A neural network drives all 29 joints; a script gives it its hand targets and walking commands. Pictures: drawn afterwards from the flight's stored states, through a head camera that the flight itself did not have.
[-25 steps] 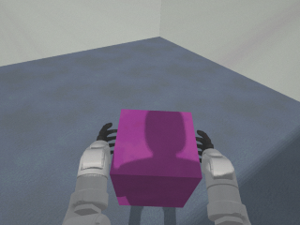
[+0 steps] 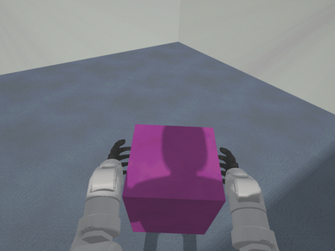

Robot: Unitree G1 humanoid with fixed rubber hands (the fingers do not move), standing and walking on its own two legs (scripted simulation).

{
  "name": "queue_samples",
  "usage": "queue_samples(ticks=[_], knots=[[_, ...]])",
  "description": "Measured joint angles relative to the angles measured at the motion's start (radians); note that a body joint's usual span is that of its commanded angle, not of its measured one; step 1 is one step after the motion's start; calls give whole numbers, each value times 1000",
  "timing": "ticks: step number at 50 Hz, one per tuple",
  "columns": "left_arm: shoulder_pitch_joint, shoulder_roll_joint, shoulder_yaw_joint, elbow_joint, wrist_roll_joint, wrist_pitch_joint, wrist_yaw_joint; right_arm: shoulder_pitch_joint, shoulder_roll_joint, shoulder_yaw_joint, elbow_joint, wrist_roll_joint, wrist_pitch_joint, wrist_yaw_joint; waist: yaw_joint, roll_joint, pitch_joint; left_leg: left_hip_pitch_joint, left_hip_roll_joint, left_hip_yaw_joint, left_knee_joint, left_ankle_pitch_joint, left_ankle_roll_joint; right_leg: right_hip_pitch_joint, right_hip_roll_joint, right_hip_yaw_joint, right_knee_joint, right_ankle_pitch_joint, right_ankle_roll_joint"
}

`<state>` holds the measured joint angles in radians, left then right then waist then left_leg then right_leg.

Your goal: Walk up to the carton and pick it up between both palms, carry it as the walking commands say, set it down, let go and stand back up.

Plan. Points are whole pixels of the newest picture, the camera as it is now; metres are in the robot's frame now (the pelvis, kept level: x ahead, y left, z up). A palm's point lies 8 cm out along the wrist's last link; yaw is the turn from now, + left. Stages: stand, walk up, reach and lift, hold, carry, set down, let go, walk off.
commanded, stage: hold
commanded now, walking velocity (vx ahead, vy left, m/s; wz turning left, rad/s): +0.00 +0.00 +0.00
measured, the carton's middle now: (171, 181) +0.31 +0.01 +0.00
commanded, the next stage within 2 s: carry in 0.04 s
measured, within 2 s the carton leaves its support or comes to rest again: neither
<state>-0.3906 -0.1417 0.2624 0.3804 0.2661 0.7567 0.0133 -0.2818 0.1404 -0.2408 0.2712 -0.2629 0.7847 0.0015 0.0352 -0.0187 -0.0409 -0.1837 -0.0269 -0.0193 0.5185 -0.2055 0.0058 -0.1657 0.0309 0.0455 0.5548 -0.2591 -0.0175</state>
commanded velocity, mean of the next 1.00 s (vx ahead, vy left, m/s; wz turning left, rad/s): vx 0.00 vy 0.00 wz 0.14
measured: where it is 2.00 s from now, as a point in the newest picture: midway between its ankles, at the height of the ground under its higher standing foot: outside the picture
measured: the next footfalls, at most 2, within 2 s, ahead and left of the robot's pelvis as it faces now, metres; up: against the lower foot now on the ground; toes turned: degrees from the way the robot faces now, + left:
right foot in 0.64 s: +0.08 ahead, -0.10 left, +0.00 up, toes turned +5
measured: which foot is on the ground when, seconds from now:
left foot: down 0.00-1.00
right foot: down 0.00-0.34, up 0.36-0.62, down 0.64-1.00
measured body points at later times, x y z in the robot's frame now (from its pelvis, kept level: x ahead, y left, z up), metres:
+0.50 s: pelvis +0.02 +0.03 +0.00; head -0.04 +0.05 +0.44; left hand +0.33 +0.20 +0.11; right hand +0.34 -0.10 +0.12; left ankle +0.06 +0.12 -0.73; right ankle +0.04 -0.11 -0.71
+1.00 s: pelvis +0.03 +0.02 +0.00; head -0.04 +0.01 +0.44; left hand +0.34 +0.18 +0.13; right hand +0.34 -0.12 +0.12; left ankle +0.06 +0.12 -0.73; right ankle +0.04 -0.10 -0.73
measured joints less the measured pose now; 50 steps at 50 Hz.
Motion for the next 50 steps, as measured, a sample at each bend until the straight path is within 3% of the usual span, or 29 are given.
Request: queue_samples(ticks=[6,12,18,21,26,30,34,50], knots=[[7,0,-7,-14,0,11,-2,7,0,8,-20,0,17,-1,0,0,-27,-16,0,0,1,-1,0,-15,0,0,0,0,1],[7,0,-42,-134,-37,62,4,10,-3,22,-159,26,79,-11,0,0,-83,-112,4,-4,58,-36,4,-89,0,-12,16,-8,5],[-28,0,-48,-216,-78,156,51,-45,-29,22,-209,94,169,-51,-3,-8,-104,-160,-3,-3,118,-53,28,-121,-12,-25,56,-34,21],[-28,5,-48,-278,-100,219,76,-65,-29,26,-236,124,216,-71,-3,-7,-106,-166,-9,-4,106,-55,44,-172,-13,-26,157,-126,27],[-39,8,-49,-345,-145,295,106,-72,-29,23,-314,162,296,-107,-3,-7,-101,-167,-10,-5,68,-33,47,-213,-13,-25,187,-140,28],[-73,10,-48,-353,-164,329,125,-95,-29,-2,-342,183,338,-127,-2,-8,-99,-167,-15,-4,67,-35,41,-176,-13,-24,112,-133,28],[-77,11,-47,-353,-165,358,129,-100,-29,-7,-343,193,368,-139,-5,2,-125,-168,-22,-9,76,-48,28,-135,-14,-30,32,-21,16],[-76,11,-46,-353,-165,385,132,-100,-31,-7,-342,201,394,-148,-8,21,-149,-168,-19,-11,66,-45,25,-137,-13,-37,32,-45,10]])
